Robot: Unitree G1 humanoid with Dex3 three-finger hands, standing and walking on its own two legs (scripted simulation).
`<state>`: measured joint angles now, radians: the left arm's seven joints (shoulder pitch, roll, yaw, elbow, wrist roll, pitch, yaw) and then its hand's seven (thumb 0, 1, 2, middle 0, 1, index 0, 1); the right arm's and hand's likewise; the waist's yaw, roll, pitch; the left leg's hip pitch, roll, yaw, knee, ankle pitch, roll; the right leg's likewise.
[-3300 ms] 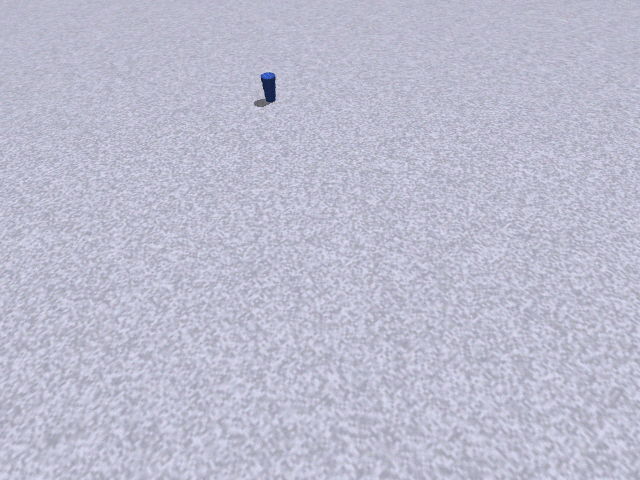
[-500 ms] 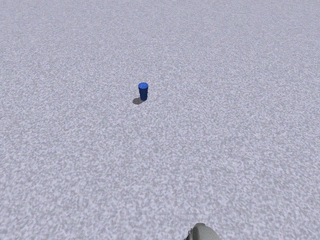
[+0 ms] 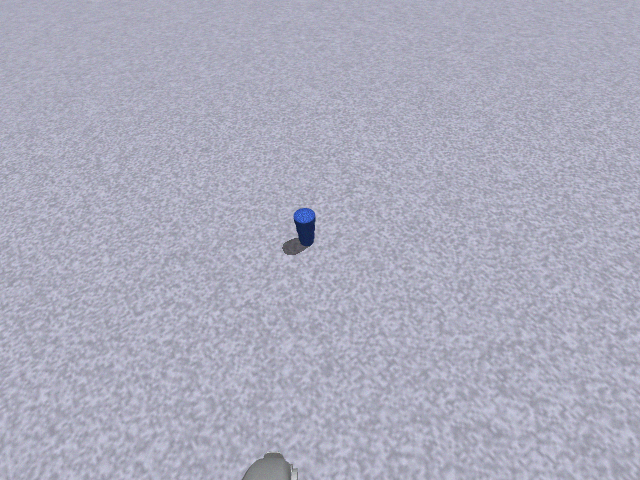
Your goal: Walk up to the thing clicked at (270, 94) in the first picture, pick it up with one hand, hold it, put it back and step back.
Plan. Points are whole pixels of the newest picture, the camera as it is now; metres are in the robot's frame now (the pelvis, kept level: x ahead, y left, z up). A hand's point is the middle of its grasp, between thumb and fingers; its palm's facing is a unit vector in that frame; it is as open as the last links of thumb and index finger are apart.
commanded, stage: walk up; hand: left
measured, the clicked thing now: (305, 228) +1.13 +0.16 -0.70
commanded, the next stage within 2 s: none
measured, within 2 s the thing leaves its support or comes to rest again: neither
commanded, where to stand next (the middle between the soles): +0.77 -0.03 m, yaw +2 degrees
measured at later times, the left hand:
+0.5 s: hand (167, 392) +0.28 +0.28 -0.14, palm faces -0.06 -0.94 -0.34, open 7.4 cm
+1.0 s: hand (221, 314) +0.41 +0.22 -0.13, palm faces +0.04 -0.92 -0.39, open 7.4 cm
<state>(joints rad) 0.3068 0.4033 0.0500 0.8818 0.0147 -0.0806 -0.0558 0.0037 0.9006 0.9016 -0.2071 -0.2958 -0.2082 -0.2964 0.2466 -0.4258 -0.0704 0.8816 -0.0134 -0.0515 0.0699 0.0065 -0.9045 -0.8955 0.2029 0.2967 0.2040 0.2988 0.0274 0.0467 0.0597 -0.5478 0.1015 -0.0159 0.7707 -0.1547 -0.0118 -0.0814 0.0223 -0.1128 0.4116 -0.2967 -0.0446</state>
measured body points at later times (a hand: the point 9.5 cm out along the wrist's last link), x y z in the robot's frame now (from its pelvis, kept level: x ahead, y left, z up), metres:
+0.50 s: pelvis +0.21 +0.00 +0.00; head +0.21 +0.01 +0.45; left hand +0.28 +0.33 -0.11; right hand +0.26 -0.32 -0.10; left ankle +0.19 +0.13 -0.74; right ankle +0.34 -0.16 -0.70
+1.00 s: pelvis +0.39 -0.05 +0.00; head +0.40 -0.06 +0.45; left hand +0.41 +0.27 -0.10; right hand +0.46 -0.37 -0.12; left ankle +0.51 +0.10 -0.70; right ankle +0.37 -0.15 -0.74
